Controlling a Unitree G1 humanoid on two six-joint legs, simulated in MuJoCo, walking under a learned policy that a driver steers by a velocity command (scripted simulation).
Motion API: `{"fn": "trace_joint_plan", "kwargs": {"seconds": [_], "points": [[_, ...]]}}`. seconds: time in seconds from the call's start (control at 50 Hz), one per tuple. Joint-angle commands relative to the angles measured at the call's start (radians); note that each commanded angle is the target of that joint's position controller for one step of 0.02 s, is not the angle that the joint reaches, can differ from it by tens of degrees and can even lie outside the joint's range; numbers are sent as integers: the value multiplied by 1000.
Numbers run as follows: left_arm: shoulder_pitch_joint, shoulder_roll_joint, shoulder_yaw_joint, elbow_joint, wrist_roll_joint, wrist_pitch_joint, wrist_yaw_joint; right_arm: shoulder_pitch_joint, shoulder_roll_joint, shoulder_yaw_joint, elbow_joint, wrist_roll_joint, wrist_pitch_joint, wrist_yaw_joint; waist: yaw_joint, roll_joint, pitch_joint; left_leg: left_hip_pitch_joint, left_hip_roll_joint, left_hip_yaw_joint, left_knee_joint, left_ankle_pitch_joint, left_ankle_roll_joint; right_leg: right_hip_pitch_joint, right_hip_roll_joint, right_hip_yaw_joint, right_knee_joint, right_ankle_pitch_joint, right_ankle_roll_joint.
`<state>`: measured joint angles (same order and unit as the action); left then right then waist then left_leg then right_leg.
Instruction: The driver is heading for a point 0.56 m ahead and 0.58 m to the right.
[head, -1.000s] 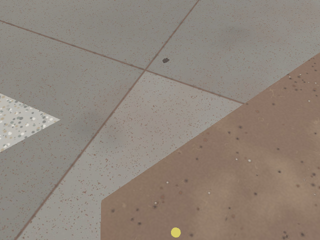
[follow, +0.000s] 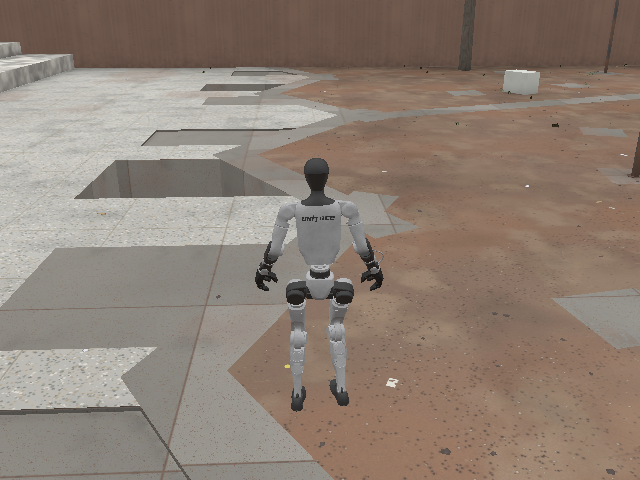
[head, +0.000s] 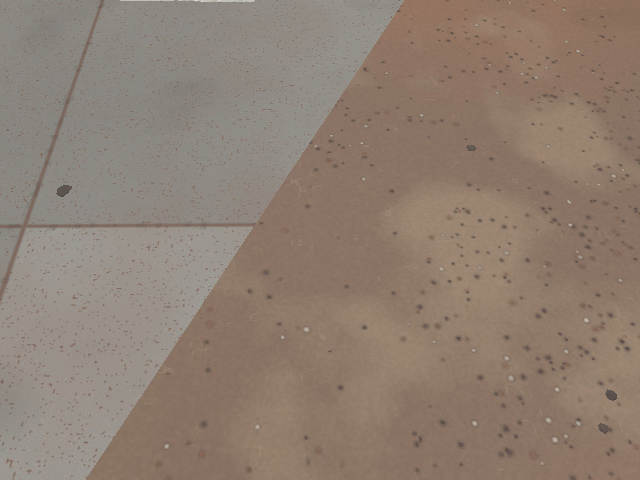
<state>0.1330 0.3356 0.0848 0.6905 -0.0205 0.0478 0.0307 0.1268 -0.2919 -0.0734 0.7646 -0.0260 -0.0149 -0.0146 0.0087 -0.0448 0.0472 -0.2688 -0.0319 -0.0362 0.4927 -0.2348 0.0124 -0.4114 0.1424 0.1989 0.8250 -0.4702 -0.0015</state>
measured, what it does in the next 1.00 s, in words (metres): walks ahead, turning right: right foot, then left foot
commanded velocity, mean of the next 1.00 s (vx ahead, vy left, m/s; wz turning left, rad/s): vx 0.37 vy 0.00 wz -0.60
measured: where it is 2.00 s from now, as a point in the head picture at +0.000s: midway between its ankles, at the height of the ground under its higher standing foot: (549, 400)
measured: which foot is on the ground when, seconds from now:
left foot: down 0.00-0.38, up 0.40-0.84, down 0.86-1.00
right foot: up 0.00-0.36, down 0.38-0.86, up 0.88-1.00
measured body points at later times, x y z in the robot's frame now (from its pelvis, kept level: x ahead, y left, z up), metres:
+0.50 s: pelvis +0.08 -0.09 +0.00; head +0.09 -0.12 +0.45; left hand +0.27 +0.15 -0.09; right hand +0.11 -0.40 -0.11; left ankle +0.07 +0.08 -0.66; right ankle +0.04 -0.16 -0.74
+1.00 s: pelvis +0.35 -0.18 +0.00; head +0.38 -0.20 +0.44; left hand +0.57 +0.02 -0.12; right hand +0.35 -0.49 -0.10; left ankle +0.46 -0.12 -0.74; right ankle +0.19 -0.22 -0.64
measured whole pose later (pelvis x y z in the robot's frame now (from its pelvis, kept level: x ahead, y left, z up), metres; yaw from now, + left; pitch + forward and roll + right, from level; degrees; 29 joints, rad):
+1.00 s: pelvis +0.35 -0.18 +0.00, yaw -36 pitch +1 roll +2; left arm 0.33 0.31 0.06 0.74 -0.03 -0.02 0.02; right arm 0.14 -0.27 -0.06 0.68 -0.01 -0.10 0.02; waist 0.02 -0.04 0.06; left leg -0.34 -0.04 0.08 0.47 -0.16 0.03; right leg -0.40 -0.01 0.09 1.24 -0.39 0.00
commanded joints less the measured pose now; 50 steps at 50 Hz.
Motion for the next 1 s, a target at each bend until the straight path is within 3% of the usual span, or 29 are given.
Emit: {"fn": "trace_joint_plan", "kwargs": {"seconds": [0.02,0.04,0.1,0.14,0.2,0.32,0.36,0.38,0.4,0.42,0.44,0.46,0.48,0.5,0.54,0.58,0.66,0.72,0.78,0.82,0.84,0.86,0.88,0.9,0.92,0.94,0.96,0.98,1.0], "points": [[81,173,64,-27,-2,-3,4,-85,-123,-25,-101,2,-9,-16,39,161,-71,111,332,-273,-187,254,199,-146,-82,-32,361,-39,55],[80,150,58,-27,3,6,3,-72,-115,-21,-96,19,-8,-22,23,162,-67,137,304,-234,-206,123,178,-189,-97,-49,387,35,67],[-8,93,34,-75,-8,-2,-16,24,-137,-24,-79,25,-2,-38,-48,215,-39,205,275,-185,-290,-156,169,-269,-137,-136,282,118,83],[-57,83,26,-101,-6,-15,-24,80,-160,-32,-72,23,-7,-39,-85,207,-47,272,304,-188,-311,-197,178,-292,-163,-149,196,116,87],[-66,56,11,-118,1,-31,-39,97,-192,-45,-72,31,-18,-28,-91,199,-46,265,327,-136,-332,-194,175,-234,-197,-181,64,119,70],[-5,54,4,-109,-4,-42,-65,85,-221,-59,-70,60,-33,14,-43,190,-13,105,336,1,-304,-175,154,38,-190,-269,-189,147,-11],[114,60,15,-59,-6,-41,-64,70,-193,-50,-67,66,-28,20,25,141,-38,1,309,77,-171,-168,117,246,-139,-321,-297,200,-47],[239,110,43,-20,-15,-40,-55,86,-143,-32,-65,50,-31,23,79,68,-93,-89,258,152,30,-90,78,433,-116,-293,-326,171,-81],[385,215,72,2,-19,-44,-39,49,-60,-2,-105,10,-36,27,127,-190,-123,-327,155,235,467,-264,-11,603,-337,72,-444,104,-171],[350,295,73,-42,-6,-75,-50,-11,-60,0,-188,26,-63,21,97,-271,-133,-645,7,74,696,-379,-39,641,-503,589,-618,-166,-362],[322,195,47,-46,-1,-101,-60,-53,-148,-18,-189,62,-88,26,113,-132,-76,-709,79,-22,764,-303,-11,615,-514,538,-652,-177,-361],[283,135,24,-47,3,-116,-60,-39,-168,-23,-181,67,-104,33,78,-125,-27,-700,110,-26,724,-196,13,568,-478,432,-639,-86,-328],[236,106,13,-57,4,-118,-58,-14,-166,-25,-153,44,-110,34,49,-60,-3,-649,138,-26,671,-113,12,511,-429,327,-624,25,-293],[195,95,7,-63,5,-114,-52,-11,-168,-29,-146,20,-114,35,27,-44,8,-596,146,-26,593,-51,3,462,-388,248,-628,144,-268],[182,102,5,-70,14,-114,-37,-9,-147,-27,-142,14,-108,44,5,-53,-3,-520,127,-4,519,45,-23,406,-348,167,-641,343,-255],[201,117,9,-56,10,-115,-21,-46,-117,-18,-149,13,-98,44,7,-26,-2,-495,99,13,406,136,-52,375,-318,98,-642,469,-244],[268,122,14,-11,0,-111,-3,-202,-64,6,-193,25,-99,54,57,-46,29,-373,34,33,127,319,-67,282,-266,39,-638,478,-199],[318,122,17,26,-12,-108,2,-272,-72,6,-220,34,-106,67,73,-43,44,-331,20,4,24,362,-44,308,-293,89,-612,461,-186],[314,128,26,45,-11,-96,11,-250,-101,-5,-220,35,-114,69,46,-62,37,-281,21,-19,-18,313,-13,382,-328,133,-552,546,-164],[297,132,31,41,-3,-85,9,-147,-136,-24,-201,33,-115,56,-2,-93,-31,-139,-5,13,-12,202,19,417,-313,137,-426,809,-140],[274,124,26,31,2,-81,4,-21,-166,-40,-178,32,-115,45,-71,-94,-129,51,1,33,-29,228,51,387,-264,107,-269,913,-111],[249,83,9,-1,16,-79,-2,150,-202,-49,-163,16,-112,34,-148,-59,-295,376,132,-87,34,196,114,222,-210,100,-18,760,-85],[422,-47,-26,-13,4,-87,-8,240,-268,-62,-132,1,-105,36,-70,286,-491,783,417,-571,-19,16,281,-158,-41,20,382,35,-11],[435,47,-18,5,-22,-94,-9,237,-176,-43,-137,18,-103,42,-77,326,-508,760,465,-781,-145,-172,291,-269,-84,40,542,-95,2],[313,122,5,-5,-35,-92,-10,173,-111,-26,-146,25,-94,32,-99,215,-315,605,418,-604,-178,-207,243,-324,-139,9,567,-19,8],[232,132,6,-24,-25,-91,-8,123,-94,-20,-142,22,-85,26,-86,109,-198,442,377,-453,-193,-114,211,-303,-184,-39,532,59,9],[175,116,7,-42,-8,-93,-9,96,-87,-17,-125,16,-82,25,-65,78,-110,298,340,-358,-222,0,202,-276,-214,-55,481,96,7],[176,97,9,-47,-5,-89,-14,82,-78,-12,-117,4,-87,23,-35,96,-78,205,314,-283,-256,54,195,-225,-243,-55,446,120,-1],[191,73,5,-46,-12,-81,-17,72,-80,-15,-109,6,-93,22,-19,126,-61,152,302,-233,-288,77,198,-189,-257,-64,416,123,-3]]}}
